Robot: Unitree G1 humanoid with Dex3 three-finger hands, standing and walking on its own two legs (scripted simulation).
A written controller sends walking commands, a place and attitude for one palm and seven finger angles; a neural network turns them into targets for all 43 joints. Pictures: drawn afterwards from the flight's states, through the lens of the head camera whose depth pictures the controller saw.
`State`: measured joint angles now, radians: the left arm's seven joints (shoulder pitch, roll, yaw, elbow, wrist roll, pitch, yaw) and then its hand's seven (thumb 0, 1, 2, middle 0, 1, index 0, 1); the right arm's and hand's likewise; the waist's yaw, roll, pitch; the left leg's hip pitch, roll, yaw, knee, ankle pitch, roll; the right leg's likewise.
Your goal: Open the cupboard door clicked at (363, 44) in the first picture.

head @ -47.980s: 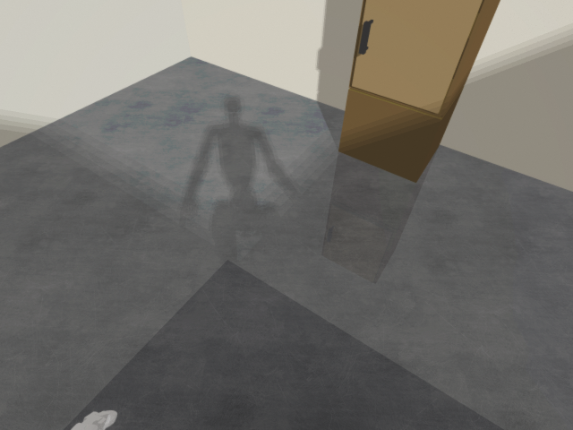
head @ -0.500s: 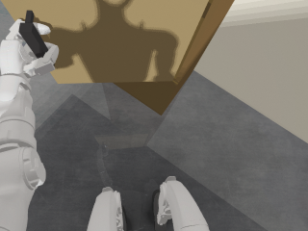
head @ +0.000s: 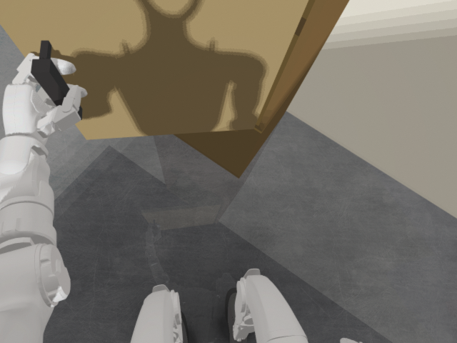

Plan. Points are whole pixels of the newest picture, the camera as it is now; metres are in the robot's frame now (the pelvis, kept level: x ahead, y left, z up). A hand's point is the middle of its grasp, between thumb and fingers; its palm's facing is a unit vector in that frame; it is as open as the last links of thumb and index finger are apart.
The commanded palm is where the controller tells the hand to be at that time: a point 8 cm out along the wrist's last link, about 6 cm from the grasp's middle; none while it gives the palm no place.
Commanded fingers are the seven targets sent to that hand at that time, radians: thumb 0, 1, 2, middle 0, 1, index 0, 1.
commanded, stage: pull the door open along its arc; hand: left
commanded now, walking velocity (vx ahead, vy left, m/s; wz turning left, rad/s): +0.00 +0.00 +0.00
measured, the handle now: (61, 83) +0.55 +0.24 +0.02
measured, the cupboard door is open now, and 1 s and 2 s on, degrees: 42 82 83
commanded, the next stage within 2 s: open thumb and fingers to let go in 0.70 s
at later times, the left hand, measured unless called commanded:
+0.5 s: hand (121, 200) +0.34 +0.13 +0.03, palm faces +0.44 -0.90 +0.04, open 6.0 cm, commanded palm +0.28 +0.17 +0.02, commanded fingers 0.00 0.90 0.90 -0.40 -1.35 -0.40 -1.35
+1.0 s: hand (168, 242) +0.28 +0.07 +0.02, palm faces +0.44 -0.90 -0.04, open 6.7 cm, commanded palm +0.22 +0.11 +0.02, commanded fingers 0.00 0.13 0.57 -0.34 -1.27 -0.34 -1.27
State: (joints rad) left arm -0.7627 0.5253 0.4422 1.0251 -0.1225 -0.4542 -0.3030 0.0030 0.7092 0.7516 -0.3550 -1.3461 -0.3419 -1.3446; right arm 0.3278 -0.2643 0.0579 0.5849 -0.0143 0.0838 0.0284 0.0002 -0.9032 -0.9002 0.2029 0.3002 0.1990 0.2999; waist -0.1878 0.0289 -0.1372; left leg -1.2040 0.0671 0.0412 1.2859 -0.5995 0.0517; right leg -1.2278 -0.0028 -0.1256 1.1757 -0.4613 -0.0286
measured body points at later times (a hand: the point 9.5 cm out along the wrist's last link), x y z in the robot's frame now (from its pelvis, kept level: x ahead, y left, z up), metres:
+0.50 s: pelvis +0.01 +0.00 +0.02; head +0.12 +0.01 +0.45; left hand +0.31 +0.18 +0.03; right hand +0.18 -0.22 -0.10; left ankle -0.01 +0.08 -0.62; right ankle +0.04 -0.11 -0.62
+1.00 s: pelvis +0.00 -0.05 +0.00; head +0.09 -0.05 +0.44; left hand +0.25 +0.12 +0.02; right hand +0.21 -0.24 -0.11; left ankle -0.01 +0.08 -0.62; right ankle +0.04 -0.11 -0.62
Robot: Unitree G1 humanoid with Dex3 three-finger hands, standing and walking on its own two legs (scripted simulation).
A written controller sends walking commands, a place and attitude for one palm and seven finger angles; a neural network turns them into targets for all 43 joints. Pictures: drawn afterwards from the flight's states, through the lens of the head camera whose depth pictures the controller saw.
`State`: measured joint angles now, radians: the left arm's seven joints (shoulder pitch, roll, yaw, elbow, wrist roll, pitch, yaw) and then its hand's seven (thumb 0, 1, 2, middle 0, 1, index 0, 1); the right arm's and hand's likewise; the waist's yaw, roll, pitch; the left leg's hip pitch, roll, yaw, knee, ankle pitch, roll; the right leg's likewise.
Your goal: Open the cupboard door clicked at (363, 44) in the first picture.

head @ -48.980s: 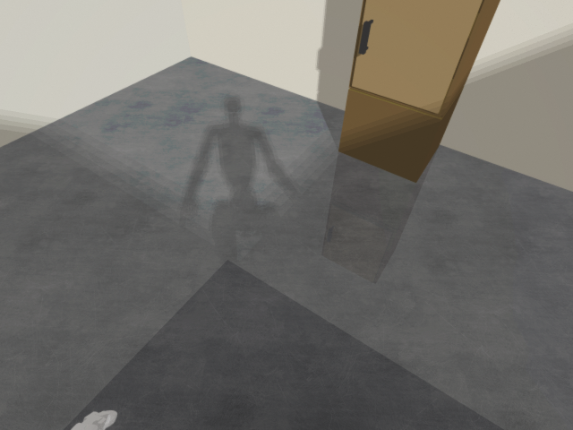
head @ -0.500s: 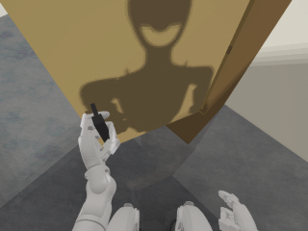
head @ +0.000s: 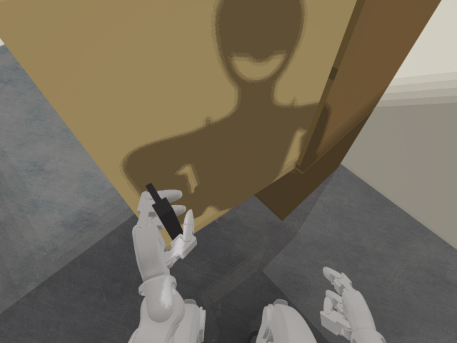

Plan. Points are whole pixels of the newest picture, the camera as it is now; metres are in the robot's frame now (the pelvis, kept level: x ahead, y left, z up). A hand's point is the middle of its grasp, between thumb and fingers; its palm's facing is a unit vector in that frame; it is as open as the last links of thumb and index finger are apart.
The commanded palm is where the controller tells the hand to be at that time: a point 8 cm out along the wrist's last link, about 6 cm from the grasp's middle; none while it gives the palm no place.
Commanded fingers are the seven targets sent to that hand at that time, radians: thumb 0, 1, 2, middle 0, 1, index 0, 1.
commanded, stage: open thumb and fingers to let go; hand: left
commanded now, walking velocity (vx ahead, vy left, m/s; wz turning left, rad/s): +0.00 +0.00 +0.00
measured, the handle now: (164, 213) +0.33 +0.13 +0.01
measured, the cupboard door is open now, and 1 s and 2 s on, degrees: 82 83 84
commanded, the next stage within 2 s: slide the hand sideways off the handle in 0.62 s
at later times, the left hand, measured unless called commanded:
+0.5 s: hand (184, 233) +0.29 +0.09 +0.02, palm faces +0.30 -0.95 -0.02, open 14.3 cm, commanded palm +0.25 +0.14 +0.02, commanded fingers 0.00 -0.50 0.30 -0.18 -0.50 -0.18 -0.50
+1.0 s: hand (173, 255) +0.26 +0.11 +0.02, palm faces -0.21 -0.98 +0.03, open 16.0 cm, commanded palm +0.24 +0.15 +0.02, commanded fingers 0.00 -0.50 0.30 -0.15 -0.30 -0.15 -0.30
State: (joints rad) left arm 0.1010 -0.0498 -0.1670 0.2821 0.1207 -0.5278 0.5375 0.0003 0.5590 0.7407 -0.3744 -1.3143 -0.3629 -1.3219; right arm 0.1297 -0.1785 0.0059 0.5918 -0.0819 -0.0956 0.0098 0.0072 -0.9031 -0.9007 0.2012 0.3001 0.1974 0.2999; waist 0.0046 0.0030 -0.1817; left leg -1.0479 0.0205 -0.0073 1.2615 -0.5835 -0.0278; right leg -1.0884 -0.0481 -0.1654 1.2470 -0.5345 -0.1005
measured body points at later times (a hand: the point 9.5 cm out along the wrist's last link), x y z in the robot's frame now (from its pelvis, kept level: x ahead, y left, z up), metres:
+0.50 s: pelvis +0.00 +0.01 +0.00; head +0.09 +0.00 +0.44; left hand +0.27 +0.14 +0.02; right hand +0.17 -0.22 -0.11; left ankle +0.01 +0.14 -0.62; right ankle +0.04 -0.06 -0.62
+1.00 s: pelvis -0.01 +0.05 +0.00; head +0.09 +0.04 +0.44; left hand +0.26 +0.16 +0.02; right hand +0.18 -0.18 -0.10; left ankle +0.01 +0.14 -0.62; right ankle +0.04 -0.06 -0.62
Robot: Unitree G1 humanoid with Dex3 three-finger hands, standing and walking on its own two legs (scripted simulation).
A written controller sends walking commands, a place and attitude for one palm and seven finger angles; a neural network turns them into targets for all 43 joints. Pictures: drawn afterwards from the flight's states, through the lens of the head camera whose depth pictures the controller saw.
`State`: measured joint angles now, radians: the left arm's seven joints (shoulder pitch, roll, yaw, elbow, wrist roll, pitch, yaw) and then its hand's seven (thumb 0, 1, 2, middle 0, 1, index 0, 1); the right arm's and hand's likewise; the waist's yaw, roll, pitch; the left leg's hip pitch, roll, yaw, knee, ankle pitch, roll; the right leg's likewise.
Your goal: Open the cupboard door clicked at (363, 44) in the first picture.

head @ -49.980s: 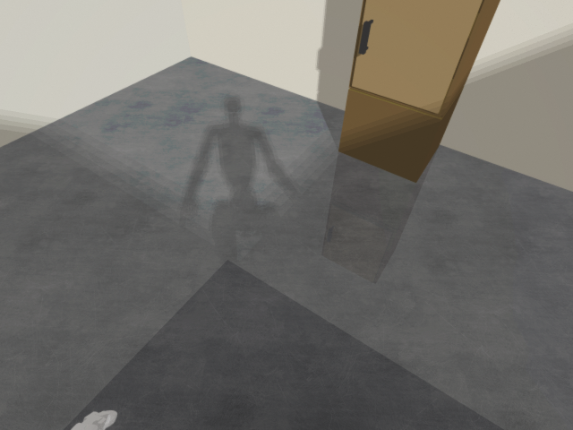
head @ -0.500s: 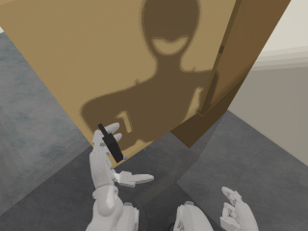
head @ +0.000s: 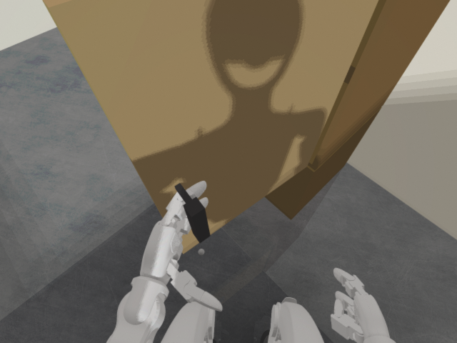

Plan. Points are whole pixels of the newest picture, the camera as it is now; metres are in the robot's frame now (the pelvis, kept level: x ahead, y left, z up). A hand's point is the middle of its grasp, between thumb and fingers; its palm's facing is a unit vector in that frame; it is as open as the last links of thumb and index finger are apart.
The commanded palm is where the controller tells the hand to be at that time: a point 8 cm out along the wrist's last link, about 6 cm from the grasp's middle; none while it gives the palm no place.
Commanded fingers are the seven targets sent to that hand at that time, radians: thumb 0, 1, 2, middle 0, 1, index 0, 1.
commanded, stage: slide the hand sideways off the handle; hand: left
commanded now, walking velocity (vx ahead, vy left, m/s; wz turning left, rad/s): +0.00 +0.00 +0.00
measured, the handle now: (191, 213) +0.33 +0.09 +0.02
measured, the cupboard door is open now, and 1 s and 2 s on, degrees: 83 84 84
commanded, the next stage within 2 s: draw the hand back to the body in 0.92 s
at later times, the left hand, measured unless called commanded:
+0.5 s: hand (183, 277) +0.22 +0.09 +0.02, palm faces -0.13 -0.99 -0.02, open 16.0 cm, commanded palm +0.20 +0.16 +0.02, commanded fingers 0.00 -0.50 0.30 -0.15 -0.30 -0.15 -0.30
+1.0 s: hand (142, 301) +0.19 +0.14 +0.02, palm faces -0.10 -0.99 -0.03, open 16.2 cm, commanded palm +0.16 +0.20 +0.02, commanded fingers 0.00 -0.50 0.30 -0.15 -0.30 -0.15 -0.30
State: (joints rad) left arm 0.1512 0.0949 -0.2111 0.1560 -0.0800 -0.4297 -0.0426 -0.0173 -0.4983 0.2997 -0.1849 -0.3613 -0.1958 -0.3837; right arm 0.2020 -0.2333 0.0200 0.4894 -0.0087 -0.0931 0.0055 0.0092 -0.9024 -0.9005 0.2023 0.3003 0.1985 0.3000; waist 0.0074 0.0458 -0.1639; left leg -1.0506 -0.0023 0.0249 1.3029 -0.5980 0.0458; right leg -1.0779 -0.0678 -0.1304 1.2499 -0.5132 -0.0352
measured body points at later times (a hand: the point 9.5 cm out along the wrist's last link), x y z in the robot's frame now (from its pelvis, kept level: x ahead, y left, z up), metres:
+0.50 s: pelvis +0.01 +0.00 -0.01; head +0.11 +0.01 +0.42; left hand +0.22 +0.14 +0.03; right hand +0.21 -0.21 -0.10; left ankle +0.01 +0.09 -0.62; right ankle +0.05 -0.11 -0.62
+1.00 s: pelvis +0.00 -0.02 -0.03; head +0.09 -0.01 +0.41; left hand +0.19 +0.20 +0.02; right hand +0.22 -0.26 -0.10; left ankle +0.01 +0.09 -0.62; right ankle +0.05 -0.11 -0.62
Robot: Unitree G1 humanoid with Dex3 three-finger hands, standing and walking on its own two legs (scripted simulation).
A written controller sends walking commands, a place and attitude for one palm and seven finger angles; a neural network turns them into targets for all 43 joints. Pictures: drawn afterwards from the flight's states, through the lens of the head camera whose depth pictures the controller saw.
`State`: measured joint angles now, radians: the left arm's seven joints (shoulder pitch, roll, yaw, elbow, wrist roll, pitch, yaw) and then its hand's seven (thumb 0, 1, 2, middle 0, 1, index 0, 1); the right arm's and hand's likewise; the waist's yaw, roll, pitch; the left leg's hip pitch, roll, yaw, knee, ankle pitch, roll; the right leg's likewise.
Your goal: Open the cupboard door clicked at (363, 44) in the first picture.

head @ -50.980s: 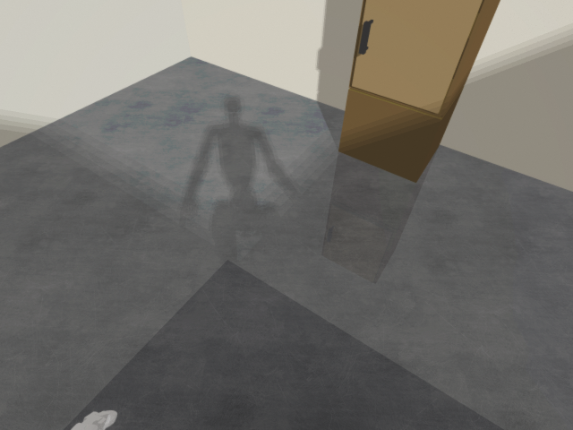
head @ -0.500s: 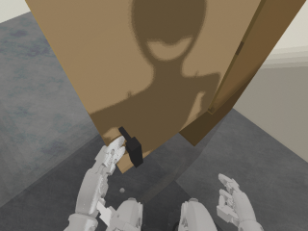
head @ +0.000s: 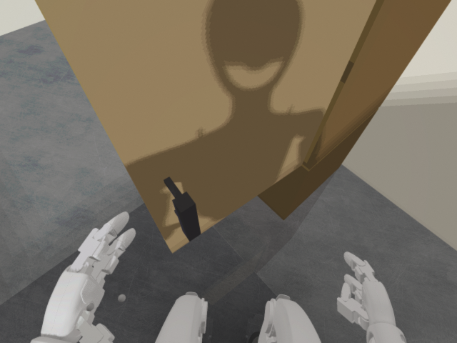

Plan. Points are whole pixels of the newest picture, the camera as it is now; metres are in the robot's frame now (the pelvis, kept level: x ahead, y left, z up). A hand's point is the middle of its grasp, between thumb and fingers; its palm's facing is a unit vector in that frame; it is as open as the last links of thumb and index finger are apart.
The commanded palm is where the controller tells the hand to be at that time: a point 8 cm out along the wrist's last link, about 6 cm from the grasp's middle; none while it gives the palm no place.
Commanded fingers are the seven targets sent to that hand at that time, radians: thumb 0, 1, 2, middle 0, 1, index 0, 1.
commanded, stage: draw the hand back to the body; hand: left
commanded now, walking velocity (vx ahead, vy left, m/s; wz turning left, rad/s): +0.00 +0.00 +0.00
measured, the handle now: (181, 209) +0.32 +0.11 +0.04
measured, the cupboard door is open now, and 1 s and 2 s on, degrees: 84 84 84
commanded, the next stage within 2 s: step back with the hand held close in 1.60 s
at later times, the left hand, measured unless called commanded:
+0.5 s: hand (64, 278) +0.19 +0.20 +0.14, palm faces -0.07 -1.00 -0.06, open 16.3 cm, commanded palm +0.16 +0.26 +0.16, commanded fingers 0.00 -0.32 0.38 -0.16 -0.30 -0.16 -0.30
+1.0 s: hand out of the picture +0.24 +0.27 +0.25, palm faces +0.34 -0.83 -0.43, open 11.7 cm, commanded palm +0.18 +0.32 +0.27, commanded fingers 0.00 0.55 0.75 -0.19 -0.30 -0.19 -0.30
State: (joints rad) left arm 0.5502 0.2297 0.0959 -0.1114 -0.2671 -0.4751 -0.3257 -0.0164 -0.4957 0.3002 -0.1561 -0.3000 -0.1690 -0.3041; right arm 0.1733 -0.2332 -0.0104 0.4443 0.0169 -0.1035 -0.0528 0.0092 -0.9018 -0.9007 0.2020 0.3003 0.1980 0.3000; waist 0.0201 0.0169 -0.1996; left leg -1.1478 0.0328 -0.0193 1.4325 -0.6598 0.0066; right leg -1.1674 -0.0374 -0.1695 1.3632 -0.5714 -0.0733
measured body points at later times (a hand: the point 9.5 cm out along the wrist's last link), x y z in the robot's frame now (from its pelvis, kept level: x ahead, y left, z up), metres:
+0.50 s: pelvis +0.01 +0.03 +0.06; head +0.05 +0.04 +0.51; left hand +0.19 +0.26 +0.15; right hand +0.20 -0.20 +0.01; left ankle +0.01 +0.11 -0.60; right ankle +0.05 -0.09 -0.60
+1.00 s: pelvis +0.06 +0.04 +0.13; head +0.04 +0.02 +0.58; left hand +0.21 +0.32 +0.27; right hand +0.23 -0.17 +0.05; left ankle +0.01 +0.11 -0.60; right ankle +0.05 -0.09 -0.60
